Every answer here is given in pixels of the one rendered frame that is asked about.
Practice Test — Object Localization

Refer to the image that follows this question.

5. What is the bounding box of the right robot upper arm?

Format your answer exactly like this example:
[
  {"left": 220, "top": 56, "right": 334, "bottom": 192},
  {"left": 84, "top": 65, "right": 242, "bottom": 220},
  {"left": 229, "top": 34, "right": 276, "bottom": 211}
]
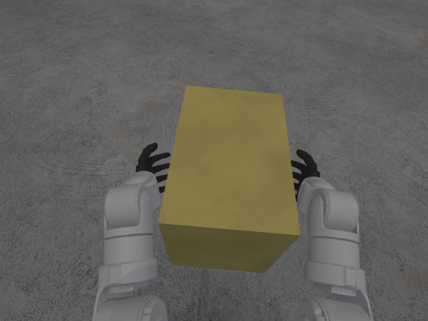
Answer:
[{"left": 295, "top": 296, "right": 371, "bottom": 321}]

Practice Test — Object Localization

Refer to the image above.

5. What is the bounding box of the robot right hand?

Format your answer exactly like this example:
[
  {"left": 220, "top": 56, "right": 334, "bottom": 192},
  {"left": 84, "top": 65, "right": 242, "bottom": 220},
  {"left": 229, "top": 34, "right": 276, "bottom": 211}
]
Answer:
[{"left": 291, "top": 149, "right": 320, "bottom": 201}]

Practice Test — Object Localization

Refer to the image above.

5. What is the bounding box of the right robot forearm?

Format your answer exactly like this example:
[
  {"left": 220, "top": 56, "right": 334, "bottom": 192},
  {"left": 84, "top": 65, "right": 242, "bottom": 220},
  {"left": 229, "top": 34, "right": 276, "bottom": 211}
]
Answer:
[{"left": 297, "top": 177, "right": 374, "bottom": 321}]

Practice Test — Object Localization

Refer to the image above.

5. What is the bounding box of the left robot forearm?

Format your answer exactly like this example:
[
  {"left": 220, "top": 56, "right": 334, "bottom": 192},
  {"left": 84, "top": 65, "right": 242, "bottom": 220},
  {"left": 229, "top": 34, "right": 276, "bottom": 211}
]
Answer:
[{"left": 92, "top": 171, "right": 162, "bottom": 321}]

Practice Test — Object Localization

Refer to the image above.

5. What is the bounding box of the left robot upper arm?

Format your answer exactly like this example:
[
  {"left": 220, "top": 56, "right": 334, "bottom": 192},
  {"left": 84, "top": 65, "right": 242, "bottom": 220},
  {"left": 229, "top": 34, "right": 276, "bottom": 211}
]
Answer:
[{"left": 94, "top": 294, "right": 168, "bottom": 321}]

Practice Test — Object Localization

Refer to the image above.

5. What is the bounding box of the robot left hand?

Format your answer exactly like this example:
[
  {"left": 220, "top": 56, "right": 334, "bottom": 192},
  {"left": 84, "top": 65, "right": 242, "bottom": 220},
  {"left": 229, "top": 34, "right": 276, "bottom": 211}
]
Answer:
[{"left": 136, "top": 142, "right": 171, "bottom": 193}]

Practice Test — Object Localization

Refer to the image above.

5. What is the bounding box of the carton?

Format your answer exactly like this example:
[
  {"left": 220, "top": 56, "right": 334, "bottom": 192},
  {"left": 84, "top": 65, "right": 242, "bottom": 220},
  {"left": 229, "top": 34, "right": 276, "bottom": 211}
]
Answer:
[{"left": 158, "top": 86, "right": 300, "bottom": 273}]

